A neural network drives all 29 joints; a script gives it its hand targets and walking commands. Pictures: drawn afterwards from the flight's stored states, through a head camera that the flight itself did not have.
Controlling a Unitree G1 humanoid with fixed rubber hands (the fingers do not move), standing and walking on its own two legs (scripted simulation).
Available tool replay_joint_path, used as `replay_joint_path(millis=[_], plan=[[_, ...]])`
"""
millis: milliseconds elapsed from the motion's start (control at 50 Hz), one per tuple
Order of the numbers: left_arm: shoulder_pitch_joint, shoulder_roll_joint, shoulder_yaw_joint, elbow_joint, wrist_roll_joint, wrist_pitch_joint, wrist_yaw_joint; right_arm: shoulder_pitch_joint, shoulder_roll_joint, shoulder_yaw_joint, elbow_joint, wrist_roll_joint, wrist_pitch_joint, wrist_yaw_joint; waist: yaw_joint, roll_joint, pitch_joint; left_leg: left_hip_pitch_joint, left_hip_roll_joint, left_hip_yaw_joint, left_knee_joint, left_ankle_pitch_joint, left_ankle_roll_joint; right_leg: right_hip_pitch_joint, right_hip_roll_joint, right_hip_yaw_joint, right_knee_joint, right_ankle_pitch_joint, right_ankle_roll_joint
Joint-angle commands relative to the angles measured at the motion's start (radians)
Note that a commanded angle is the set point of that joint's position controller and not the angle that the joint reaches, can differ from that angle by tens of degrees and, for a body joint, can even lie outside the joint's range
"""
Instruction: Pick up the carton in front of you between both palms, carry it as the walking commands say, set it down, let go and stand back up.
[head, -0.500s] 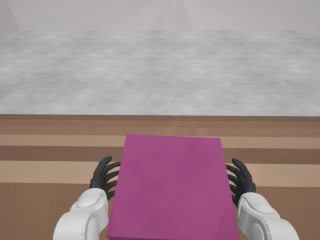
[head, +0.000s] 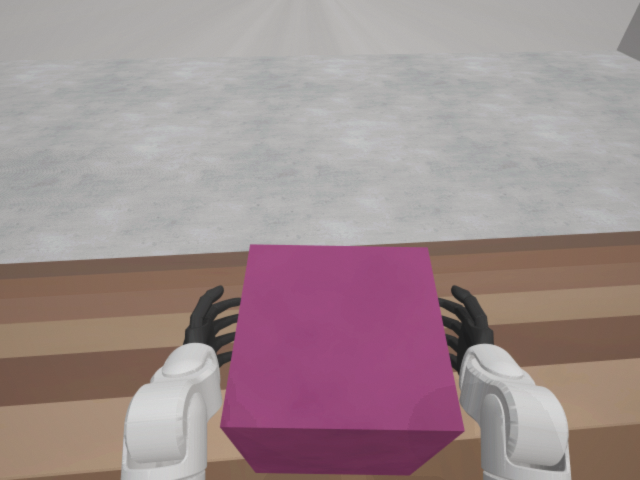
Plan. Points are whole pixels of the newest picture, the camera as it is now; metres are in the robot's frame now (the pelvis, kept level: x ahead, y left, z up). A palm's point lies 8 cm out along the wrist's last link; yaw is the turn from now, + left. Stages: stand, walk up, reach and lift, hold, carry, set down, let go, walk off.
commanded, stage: carry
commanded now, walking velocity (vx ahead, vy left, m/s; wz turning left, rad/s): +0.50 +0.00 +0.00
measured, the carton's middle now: (335, 368) +0.29 +0.00 +0.03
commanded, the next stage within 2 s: none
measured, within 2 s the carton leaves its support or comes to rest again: neither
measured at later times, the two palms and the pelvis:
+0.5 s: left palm (265, 169) +0.65 +0.13 +0.09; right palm (427, 170) +0.65 -0.17 +0.09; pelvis +0.30 -0.03 -0.01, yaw +0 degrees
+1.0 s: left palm (279, 139) +0.94 +0.13 +0.00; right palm (395, 132) +0.97 -0.17 +0.01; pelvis +0.64 -0.04 -0.15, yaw +0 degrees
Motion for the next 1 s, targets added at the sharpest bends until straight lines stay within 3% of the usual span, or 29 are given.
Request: replay_joint_path(millis=[0,40,60,80,100,120,180,300,420,440,480,500,520,540,560,580,620,640,700,740,780,820,840,860,880,900,920,940,980], plan=[[-0.604,-0.53,-0.529,0.012,-0.186,-0.039,0.004,-0.535,0.51,0.503,-0.001,0.17,-0.024,-0.015,-0.031,0.141,-0.017,0.043,0.237,-0.113,-0.02,0.526,0.119,0.001,0.047,-0.036,-0.054,-0.012,-0.047],[-0.653,-0.503,-0.46,0.095,-0.171,-0.047,0.029,-0.647,0.498,0.474,0.053,0.17,-0.028,-0.041,0.035,0.147,-0.107,0.024,0.218,-0.067,0.166,0.801,0.084,0.219,0.111,-0.087,-0.071,-0.081,-0.067],[-0.664,-0.499,-0.428,0.143,-0.165,-0.053,0.038,-0.698,0.501,0.461,0.078,0.168,-0.029,-0.05,0.089,0.077,-0.193,-0.015,0.168,-0.003,0.374,0.835,0.04,0.427,0.167,-0.13,-0.157,-0.087,-0.058],[-0.694,-0.499,-0.402,0.174,-0.157,-0.06,0.042,-0.757,0.507,0.449,0.098,0.166,-0.034,-0.059,0.13,-0.032,-0.3,-0.175,0.129,-0.017,0.633,0.586,0.016,0.669,0.051,0.036,-0.174,-0.171,-0.06],[-0.746,-0.479,-0.38,0.199,-0.153,-0.064,0.05,-0.79,0.528,0.437,0.131,0.162,-0.036,-0.063,0.1,-0.249,-0.361,-0.455,-0.022,-0.072,0.904,0.147,-0.017,0.828,-0.235,0.578,-0.287,-0.225,-0.182],[-0.8,-0.516,-0.394,0.212,-0.176,-0.072,0.051,-0.84,0.55,0.421,0.154,0.173,-0.04,-0.066,0.113,-0.324,-0.387,-0.619,-0.092,-0.191,1.094,-0.119,-0.008,0.91,-0.276,0.746,-0.372,-0.136,-0.256],[-1.004,-0.663,-0.45,0.2,-0.242,-0.103,0.024,-0.967,0.673,0.39,0.226,0.176,-0.064,-0.061,0.087,-0.063,-0.349,-0.674,0.023,-0.268,1.091,-0.029,0.036,0.776,-0.211,0.453,-0.262,0.155,-0.193],[-1.109,-0.791,-0.493,0.246,-0.29,-0.133,-0.028,-0.965,0.771,0.386,0.331,0.118,-0.092,-0.039,0.073,-0.09,-0.366,-0.684,0.045,-0.21,0.758,0.06,0.008,0.755,-0.16,0.261,-0.24,0.381,-0.168],[-0.981,-0.816,-0.507,0.218,-0.27,-0.111,-0.044,-0.904,0.803,0.449,0.226,0.141,-0.082,-0.016,0.088,-0.148,-0.332,-0.582,-0.029,-0.081,0.42,0.223,0.01,0.766,-0.074,0.103,-0.182,0.6,-0.142],[-0.96,-0.811,-0.507,0.21,-0.258,-0.105,-0.043,-0.89,0.802,0.463,0.203,0.139,-0.077,-0.011,0.072,-0.179,-0.364,-0.571,-0.012,-0.079,0.547,0.337,0.026,0.785,-0.101,0.089,-0.093,0.653,-0.145],[-0.901,-0.797,-0.519,0.182,-0.238,-0.088,-0.04,-0.839,0.784,0.478,0.163,0.152,-0.062,-0.002,0.034,-0.147,-0.376,-0.545,-0.019,-0.077,0.53,0.256,0.051,0.775,-0.111,0.087,0.026,0.719,-0.142],[-0.888,-0.786,-0.522,0.17,-0.228,-0.079,-0.036,-0.807,0.771,0.483,0.153,0.155,-0.054,0.001,-0.02,-0.121,-0.372,-0.411,-0.044,-0.046,0.468,0.201,0.066,0.669,-0.1,0.049,0.131,0.782,-0.124],[-0.872,-0.769,-0.527,0.158,-0.219,-0.07,-0.032,-0.774,0.757,0.484,0.149,0.156,-0.047,0.006,-0.121,-0.046,-0.375,-0.187,-0.061,-0.015,0.323,0.276,0.076,0.502,-0.069,-0.018,0.335,0.743,-0.095],[-0.869,-0.752,-0.526,0.144,-0.213,-0.062,-0.025,-0.738,0.74,0.483,0.147,0.153,-0.039,0.012,-0.204,0.091,-0.341,0.011,0.004,-0.169,0.241,0.516,0.092,0.25,0.02,0.007,0.576,0.338,-0.076],[-0.823,-0.751,-0.523,0.136,-0.187,-0.048,-0.023,-0.739,0.723,0.488,0.162,0.165,-0.035,0.012,-0.108,0.382,-0.29,0.153,0.195,-0.582,0.195,1.012,0.22,-0.063,0.217,0.022,0.763,-0.402,-0.019],[-0.784,-0.722,-0.493,0.132,-0.162,-0.044,-0.015,-0.761,0.736,0.52,0.139,0.2,-0.027,0.015,-0.098,0.327,-0.329,0.284,0.289,-0.737,0.212,0.904,0.311,-0.227,0.184,0.147,0.793,-0.497,-0.021],[-0.773,-0.699,-0.443,0.115,-0.119,-0.047,-0.002,-0.839,0.814,0.601,0.092,0.283,-0.026,0.041,-0.102,0.043,-0.256,0.171,0.281,-0.709,0.254,0.711,0.283,-0.272,0.117,0.229,0.678,-0.488,-0.018],[-0.763,-0.696,-0.429,0.116,-0.105,-0.053,0.001,-0.873,0.836,0.632,0.07,0.315,-0.032,0.052,-0.094,-0.025,-0.228,0.087,0.26,-0.68,0.25,0.669,0.259,-0.231,0.097,0.222,0.547,-0.462,-0.011],[-0.774,-0.702,-0.439,0.11,-0.087,-0.084,0.004,-0.962,0.861,0.671,0.037,0.376,-0.063,0.075,-0.07,0.054,-0.287,0.024,0.25,-0.6,0.241,0.683,0.244,-0.084,0.09,0.168,0.466,-0.228,-0.009],[-0.788,-0.702,-0.452,0.112,-0.094,-0.095,0.006,-0.946,0.839,0.662,0.043,0.381,-0.071,0.069,-0.103,0.046,-0.247,0.036,0.124,-0.476,0.34,0.52,0.182,-0.138,0.101,0.135,0.236,0.072,-0.017],[-0.766,-0.664,-0.452,0.121,-0.094,-0.097,0.014,-0.881,0.79,0.635,0.087,0.361,-0.072,0.055,-0.12,0.031,-0.209,-0.217,0.01,-0.335,0.345,0.252,0.162,0.183,0.156,0.05,-0.091,0.376,-0.011],[-0.728,-0.619,-0.441,0.129,-0.086,-0.086,0.023,-0.801,0.738,0.583,0.148,0.325,-0.065,0.042,-0.103,0.073,-0.186,-0.377,-0.001,-0.273,0.42,0.165,0.134,0.401,0.199,-0.02,-0.165,0.525,-0.003],[-0.72,-0.595,-0.439,0.141,-0.083,-0.076,0.027,-0.772,0.717,0.558,0.176,0.304,-0.06,0.033,-0.08,0.113,-0.18,-0.357,0.005,-0.263,0.491,0.165,0.123,0.421,0.179,0.008,-0.208,0.528,-0.005],[-0.707,-0.587,-0.433,0.157,-0.081,-0.066,0.029,-0.757,0.703,0.537,0.191,0.281,-0.055,0.023,0.012,0.151,-0.272,-0.347,0.048,-0.228,0.651,0.344,0.1,0.57,0.173,-0.017,-0.101,0.609,-0.025],[-0.719,-0.577,-0.435,0.151,-0.09,-0.056,0.027,-0.723,0.695,0.51,0.215,0.252,-0.047,0.014,0.118,0.112,-0.317,-0.345,0.077,-0.194,0.846,0.526,0.072,0.669,0.133,0.019,-0.173,0.536,-0.052],[-0.727,-0.559,-0.424,0.156,-0.099,-0.046,0.025,-0.741,0.673,0.473,0.213,0.218,-0.036,0.003,0.216,-0.039,-0.274,-0.473,0.035,-0.156,1.119,0.487,0.04,0.789,0.139,-0.002,-0.247,0.439,-0.083],[-0.743,-0.546,-0.41,0.186,-0.108,-0.034,0.025,-0.76,0.634,0.417,0.232,0.171,-0.022,-0.015,0.23,-0.163,-0.159,-0.638,-0.086,-0.122,1.416,-0.179,0.004,0.778,0.014,0.135,-0.319,0.408,-0.13],[-0.774,-0.521,-0.414,0.222,-0.134,-0.023,0.038,-0.761,0.562,0.339,0.272,0.122,0.002,-0.032,0.122,-0.161,-0.094,-0.897,-0.081,-0.273,1.313,-0.194,0.013,0.883,-0.061,0.303,-0.096,0.707,-0.108],[-0.869,-0.565,-0.465,0.238,-0.218,-0.022,0.047,-0.727,0.505,0.273,0.307,0.086,0.019,-0.064,0.09,-0.07,-0.109,-0.992,0.006,-0.296,1.136,-0.107,0.003,0.812,-0.149,0.526,-0.062,0.526,-0.234]])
